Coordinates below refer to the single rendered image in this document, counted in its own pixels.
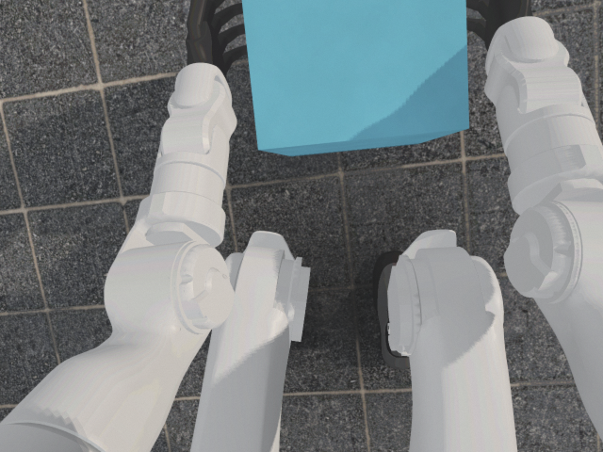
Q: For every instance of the left robot forearm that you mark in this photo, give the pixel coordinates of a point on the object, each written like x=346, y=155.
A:
x=185, y=201

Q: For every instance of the robot right thigh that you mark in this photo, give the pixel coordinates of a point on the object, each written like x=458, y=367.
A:
x=461, y=390

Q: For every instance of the right robot hand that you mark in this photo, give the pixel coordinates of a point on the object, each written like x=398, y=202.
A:
x=496, y=13

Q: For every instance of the right robot forearm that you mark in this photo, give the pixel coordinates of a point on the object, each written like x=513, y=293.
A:
x=546, y=127

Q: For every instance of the left robot hand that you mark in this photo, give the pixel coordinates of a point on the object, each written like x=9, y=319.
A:
x=205, y=43

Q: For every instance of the left robot upper arm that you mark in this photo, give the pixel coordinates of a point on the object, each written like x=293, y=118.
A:
x=162, y=302

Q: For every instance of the right robot upper arm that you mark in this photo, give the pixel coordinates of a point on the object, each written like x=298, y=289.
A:
x=555, y=256

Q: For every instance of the carton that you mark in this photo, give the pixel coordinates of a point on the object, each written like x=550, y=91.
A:
x=332, y=76

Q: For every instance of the right robot foot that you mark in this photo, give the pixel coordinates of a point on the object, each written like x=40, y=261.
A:
x=381, y=277

